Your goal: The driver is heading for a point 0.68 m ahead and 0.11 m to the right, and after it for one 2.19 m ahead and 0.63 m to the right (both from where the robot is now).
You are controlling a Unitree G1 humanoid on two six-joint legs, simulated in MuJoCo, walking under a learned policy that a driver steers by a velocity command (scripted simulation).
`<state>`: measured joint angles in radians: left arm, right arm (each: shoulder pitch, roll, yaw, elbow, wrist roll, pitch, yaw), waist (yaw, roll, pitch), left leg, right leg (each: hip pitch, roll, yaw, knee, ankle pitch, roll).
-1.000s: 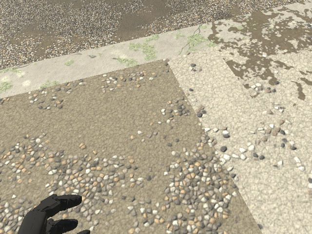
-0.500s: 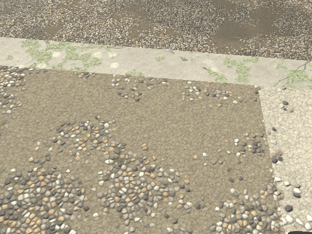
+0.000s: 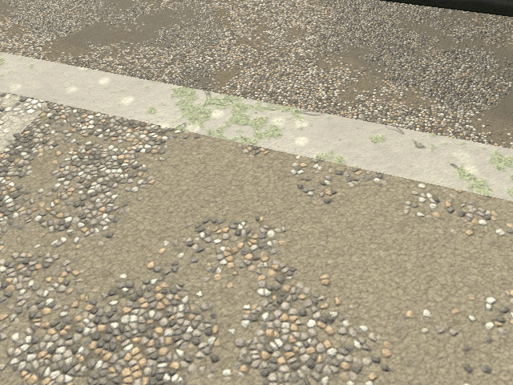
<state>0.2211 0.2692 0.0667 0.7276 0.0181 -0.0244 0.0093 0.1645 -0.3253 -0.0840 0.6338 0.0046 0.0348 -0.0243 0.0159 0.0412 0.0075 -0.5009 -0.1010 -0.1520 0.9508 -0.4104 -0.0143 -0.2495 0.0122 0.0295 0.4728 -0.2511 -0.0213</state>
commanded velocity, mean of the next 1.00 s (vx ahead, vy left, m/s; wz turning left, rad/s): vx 0.03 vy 0.00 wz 0.07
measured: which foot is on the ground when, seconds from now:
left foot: up 0.00-0.18, down 0.20-1.00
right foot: down 0.00-1.00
